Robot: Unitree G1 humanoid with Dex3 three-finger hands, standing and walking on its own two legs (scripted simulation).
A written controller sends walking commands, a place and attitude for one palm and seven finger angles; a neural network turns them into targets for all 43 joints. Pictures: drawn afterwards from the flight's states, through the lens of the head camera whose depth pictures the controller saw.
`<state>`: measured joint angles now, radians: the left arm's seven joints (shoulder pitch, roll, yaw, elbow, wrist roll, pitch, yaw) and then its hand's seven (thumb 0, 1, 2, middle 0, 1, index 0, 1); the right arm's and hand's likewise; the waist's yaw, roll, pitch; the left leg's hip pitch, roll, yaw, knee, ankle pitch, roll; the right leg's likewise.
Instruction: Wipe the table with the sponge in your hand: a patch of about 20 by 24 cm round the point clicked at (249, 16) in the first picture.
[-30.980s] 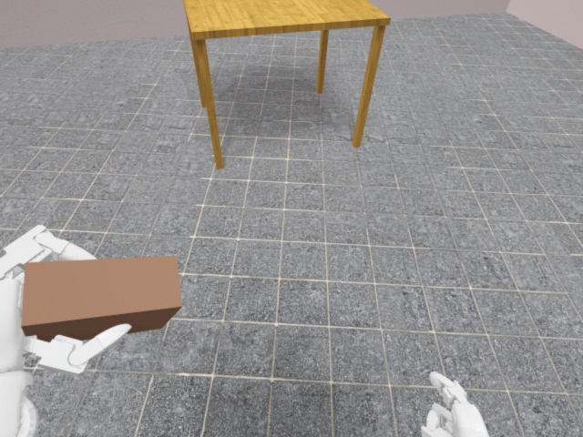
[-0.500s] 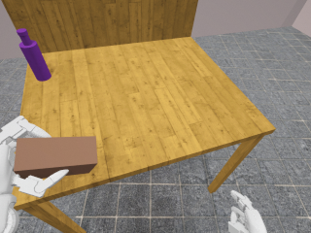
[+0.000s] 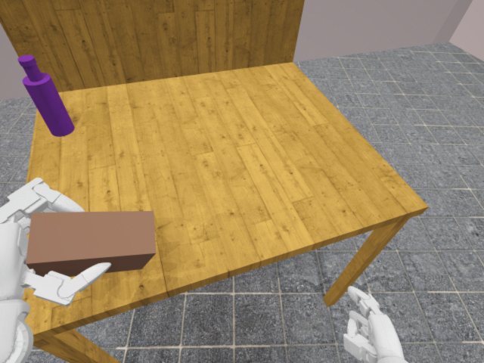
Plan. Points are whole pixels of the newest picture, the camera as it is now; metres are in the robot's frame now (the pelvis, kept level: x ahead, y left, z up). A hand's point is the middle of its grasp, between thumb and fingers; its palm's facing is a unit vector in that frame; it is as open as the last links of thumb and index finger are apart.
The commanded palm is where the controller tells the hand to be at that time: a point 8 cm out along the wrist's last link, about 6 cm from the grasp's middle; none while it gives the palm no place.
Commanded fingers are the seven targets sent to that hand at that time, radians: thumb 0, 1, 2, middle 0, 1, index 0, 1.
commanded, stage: shuffle to correct the standing spot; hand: left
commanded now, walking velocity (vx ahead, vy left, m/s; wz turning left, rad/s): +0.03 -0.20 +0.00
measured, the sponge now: (114, 244) +0.23 +0.20 +0.12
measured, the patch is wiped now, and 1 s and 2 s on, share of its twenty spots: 0.00 0.00 0.00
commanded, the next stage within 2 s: come to a stop and stand still in 0.72 s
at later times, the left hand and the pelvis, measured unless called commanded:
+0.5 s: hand (113, 229) +0.23 +0.19 +0.16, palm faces +0.29 -0.89 -0.35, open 9.6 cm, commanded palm +0.18 +0.23 +0.17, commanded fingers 0.00 0.10 1.30 -1.20 -1.60 -1.20 -1.60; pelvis +0.01 -0.04 +0.00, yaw -3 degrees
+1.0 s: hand (155, 235) +0.23 +0.14 +0.16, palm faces +0.29 -0.87 -0.39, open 9.6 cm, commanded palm +0.18 +0.19 +0.17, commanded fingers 0.00 0.10 1.30 -1.20 -1.60 -1.20 -1.60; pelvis +0.01 -0.08 -0.01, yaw -2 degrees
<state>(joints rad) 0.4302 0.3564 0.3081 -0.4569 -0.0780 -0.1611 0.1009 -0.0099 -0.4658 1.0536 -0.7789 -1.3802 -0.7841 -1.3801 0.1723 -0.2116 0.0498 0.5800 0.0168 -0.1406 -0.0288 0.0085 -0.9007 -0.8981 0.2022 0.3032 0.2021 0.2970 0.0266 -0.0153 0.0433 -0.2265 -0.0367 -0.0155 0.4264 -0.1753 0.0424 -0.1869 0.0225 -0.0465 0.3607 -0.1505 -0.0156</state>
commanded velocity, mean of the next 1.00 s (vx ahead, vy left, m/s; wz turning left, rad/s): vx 0.02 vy -0.15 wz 0.00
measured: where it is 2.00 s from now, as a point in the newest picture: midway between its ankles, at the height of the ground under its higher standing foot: outside the picture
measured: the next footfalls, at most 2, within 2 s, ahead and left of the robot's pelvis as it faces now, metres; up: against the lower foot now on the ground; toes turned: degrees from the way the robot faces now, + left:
none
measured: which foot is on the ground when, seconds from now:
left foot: down 0.00-1.00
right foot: down 0.00-1.00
